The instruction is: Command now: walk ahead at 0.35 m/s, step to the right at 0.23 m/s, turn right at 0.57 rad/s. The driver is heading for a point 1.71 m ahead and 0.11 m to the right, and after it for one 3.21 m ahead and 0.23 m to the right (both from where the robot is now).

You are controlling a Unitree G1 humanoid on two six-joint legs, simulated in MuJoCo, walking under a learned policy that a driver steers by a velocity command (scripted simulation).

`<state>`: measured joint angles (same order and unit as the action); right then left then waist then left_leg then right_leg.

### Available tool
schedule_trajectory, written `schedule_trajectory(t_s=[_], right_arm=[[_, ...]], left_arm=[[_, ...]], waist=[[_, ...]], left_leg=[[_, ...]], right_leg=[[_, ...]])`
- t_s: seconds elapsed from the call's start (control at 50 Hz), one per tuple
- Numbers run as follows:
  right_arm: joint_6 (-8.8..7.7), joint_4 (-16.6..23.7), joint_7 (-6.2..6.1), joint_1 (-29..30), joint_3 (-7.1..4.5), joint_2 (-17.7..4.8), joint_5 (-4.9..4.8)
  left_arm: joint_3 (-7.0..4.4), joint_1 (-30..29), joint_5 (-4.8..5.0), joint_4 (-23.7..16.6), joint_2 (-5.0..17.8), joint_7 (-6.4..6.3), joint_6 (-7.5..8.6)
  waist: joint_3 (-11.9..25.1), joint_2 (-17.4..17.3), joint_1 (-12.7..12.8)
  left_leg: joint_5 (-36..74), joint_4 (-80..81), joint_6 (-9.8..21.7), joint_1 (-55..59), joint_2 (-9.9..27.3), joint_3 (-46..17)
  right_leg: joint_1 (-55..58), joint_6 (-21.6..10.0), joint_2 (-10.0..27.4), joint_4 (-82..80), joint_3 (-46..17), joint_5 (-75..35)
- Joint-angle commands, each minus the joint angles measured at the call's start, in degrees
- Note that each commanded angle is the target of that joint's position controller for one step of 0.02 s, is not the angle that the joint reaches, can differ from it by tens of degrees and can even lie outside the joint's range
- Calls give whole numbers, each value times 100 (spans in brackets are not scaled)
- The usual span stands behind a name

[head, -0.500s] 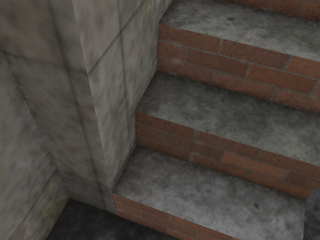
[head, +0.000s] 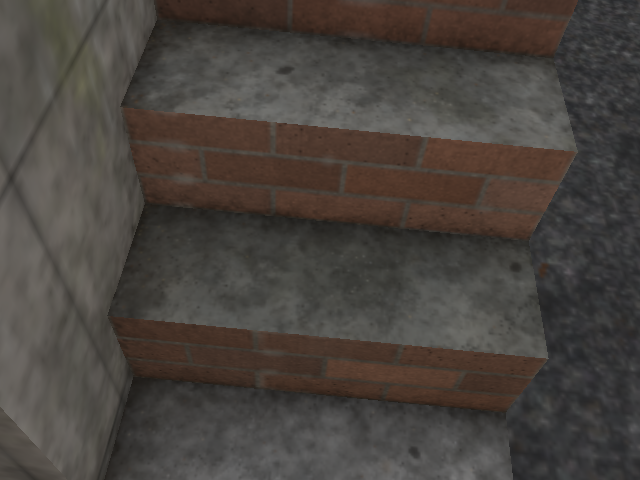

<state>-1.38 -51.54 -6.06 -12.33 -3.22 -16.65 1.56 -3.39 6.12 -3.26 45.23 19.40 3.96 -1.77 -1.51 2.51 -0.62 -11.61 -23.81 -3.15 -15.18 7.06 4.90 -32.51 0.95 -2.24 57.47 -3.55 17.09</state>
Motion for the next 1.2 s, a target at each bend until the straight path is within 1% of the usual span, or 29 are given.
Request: schedule_trajectory(t_s=[0.02, 0.08, 0.12, 0.14, 0.16, 0.18, 0.2, 0.22, 0.24, 0.28, 0.36, 0.4, 0.44, 0.48, 0.5, 0.52, 0.54, 0.58, 0.68, 0.9, 0.98, 1.02, 1.06, 1.08, 1.1, 1.12, 1.14, 1.18, 1.2], right_arm=[[-85, 207, 255, -192, -269, -928, 33], [27, 312, 381, -162, -377, -1080, 67], [86, 439, 419, -127, -396, -1053, -8], [66, 355, 555, 70, -174, -596, -169], [44, 727, 501, 469, -63, -138, 50], [115, 700, 499, -407, 105, 239, -26], [201, 420, 486, -756, 98, 87, -74], [166, 503, 480, -369, 89, -72, -92], [105, 456, 457, -311, 51, -219, -27], [141, 449, 503, -346, -16, -429, 70], [133, 649, 445, -135, 98, -167, 7], [132, 610, 438, -419, 156, 39, -4], [145, 536, 377, -659, 179, 168, -107], [117, 375, 372, -894, 228, 408, -122], [56, 362, 410, -731, 260, 420, -18], [-63, 393, 481, -612, 256, 267, 64], [-88, 470, 556, -247, 200, -103, -11], [-121, 736, 636, 438, 318, 395, -117], [-159, 646, 497, -101, 150, -151, -252], [-19, 1271, 510, 466, -90, -38, -129], [5, 1566, 507, 441, -96, 121, -106], [52, 1604, 541, 57, -97, 163, -11], [56, 1637, 616, -223, -98, 137, 97], [-48, 1812, 585, -306, -167, -266, 241], [-85, 1768, 473, -717, -317, -830, 223], [-100, 1801, 382, -536, -242, -509, 134], [-24, 1942, 348, -28, -220, -434, 104], [110, 2050, 277, 252, -204, -422, 89], [145, 2013, 248, 143, -217, -396, 75]], left_arm=[[92, -46, 164, -215, -116, 138, 35], [100, 58, 267, -192, -110, -36, 9], [62, 439, 214, -86, -98, -106, 28], [60, 968, -95, 23, 78, -183, 297], [3, 1591, -201, 204, 540, -223, 474], [-185, 2145, -53, 236, 1514, -388, 521], [-190, 1697, 79, 153, 1274, -423, 519], [-153, 928, 69, -103, 1023, -437, 459], [-54, 247, 9, -332, 676, -429, 377], [32, 169, 73, -466, 450, -413, 346], [19, 671, 179, -552, 315, -505, 412], [-43, 519, 210, -712, 314, -592, 285], [56, 567, 150, -731, -58, -668, 251], [114, 766, 269, -688, -150, -723, 200], [121, 831, 288, -698, -216, -683, 162], [130, 1136, 277, -647, -362, -599, 150], [242, 1307, 304, -788, -631, -530, 129], [266, 807, 197, -663, -402, -544, 152], [261, 567, 293, -660, -181, -686, 344], [122, 557, 190, -839, -75, -693, 390], [-46, 454, 37, -953, 328, -683, 294], [-37, -39, 81, -1148, 264, -700, 216], [23, -560, 169, -1331, 128, -620, 216], [5, -136, 320, -1271, 24, -577, 194], [39, 258, 428, -1356, -123, -530, 84], [27, 779, 257, -998, -192, -504, -6], [23, 818, 249, -900, -221, -460, -36], [-20, 28, 78, -1270, -172, -454, -2], [-21, -39, 20, -1318, -172, -449, -19]], waist=[[551, -1314, -164], [674, -1887, -116], [671, -1497, 106], [510, -761, 733], [113, 266, 793], [1207, 1113, 476], [1532, 538, 305], [857, 682, 209], [556, 735, 13], [559, 756, -52], [644, 761, 85], [726, 1066, -38], [577, 1031, -80], [352, 925, -90], [119, 412, 30], [197, -367, 282], [181, -1679, 591], [-68, -1165, 461], [340, -734, 235], [512, -9, 310], [437, 770, 204], [480, 1035, -42], [339, 173, -366], [281, -995, -385], [584, -2199, -222], [1152, -1087, -27], [1206, -717, 81], [534, -469, 25], [557, -543, -52]], left_leg=[[2703, 583, 949, 857, 963, -170], [2844, 214, 840, 465, 1028, 204], [2454, -812, 692, 234, 955, 368], [717, -1994, 523, -543, -61, 1139], [-2232, -3555, 320, -2386, -204, 635], [-2230, -4318, 159, -2321, -310, -132], [-1661, -4827, 48, -1734, 46, -713], [-1391, -4989, -18, -1908, -42, -650], [-1151, -4909, -53, -1790, -73, -606], [-997, -4852, -21, -1514, -339, -455], [-1005, -3809, 117, -1336, -609, -446], [-1066, -3010, 274, -392, -798, -386], [-770, -1580, 439, 175, -687, -436], [-70, 157, 550, 858, -635, -265], [61, 853, 536, 913, -716, -262], [714, 983, 548, 1329, -191, -942], [428, 1060, 774, 796, 168, -1582], [-158, 1339, 878, -6, -94, -1556], [2444, 705, 844, 1316, -304, -1449], [2057, -352, 981, 319, -680, -1703], [956, -1466, 712, -607, -1096, -1194], [-1267, -2207, 602, -609, -1034, -833], [-816, -1002, 667, 125, -982, -881], [1278, 377, 683, 797, -264, -2600], [4968, 498, 976, 1425, 898, -4797], [5628, 99, 1383, 1484, 1078, -4327], [5268, -81, 1656, 1077, 910, -3605], [4094, -115, 1596, 840, 390, -3015], [4081, -127, 1509, 864, 272, -2892]], right_leg=[[168, 141, 205, -745, 385, 326], [1442, 79, 22, -1589, 1048, 341], [2130, -84, -195, -2617, 1210, -325], [2997, 64, -140, -3892, 931, -1201], [3792, 205, 854, -3658, -526, -3609], [3856, -733, 2785, -3620, -2501, -6093], [3417, -1365, 2681, -3546, -2607, -4943], [2747, -1466, 2213, -3637, -2103, -3663], [2291, -1280, 1746, -3637, -1677, -3168], [1974, -1211, 1463, -3558, -1362, -3612], [2109, -1306, 1422, -3503, -1461, -3642], [1607, -1273, 1222, -3502, -1282, -3412], [1579, -1212, 1312, -3642, -1401, -3252], [1601, -1056, 1329, -3761, -1612, -2055], [1671, -835, 1038, -3548, -1476, -1202], [1425, -598, 700, -2951, -1095, -103], [1353, -377, 237, -3090, -400, 479], [2095, -261, 268, -3014, 38, -298], [1791, 8, 505, -3138, 241, -592], [2007, 188, 698, -2933, 632, -253], [2373, -282, 1522, -3529, -104, -461], [2071, -816, 2246, -3617, -394, -1236], [1481, -736, 1719, -2526, 499, -1731], [673, -298, 871, -722, 1023, -645], [-350, 112, -78, 361, 611, 1333], [0, 219, 268, 1580, -170, 1165], [165, 270, 251, 2215, -183, 873], [-694, 263, 194, 2478, -41, 704], [-770, 266, 122, 2671, 52, 556]])
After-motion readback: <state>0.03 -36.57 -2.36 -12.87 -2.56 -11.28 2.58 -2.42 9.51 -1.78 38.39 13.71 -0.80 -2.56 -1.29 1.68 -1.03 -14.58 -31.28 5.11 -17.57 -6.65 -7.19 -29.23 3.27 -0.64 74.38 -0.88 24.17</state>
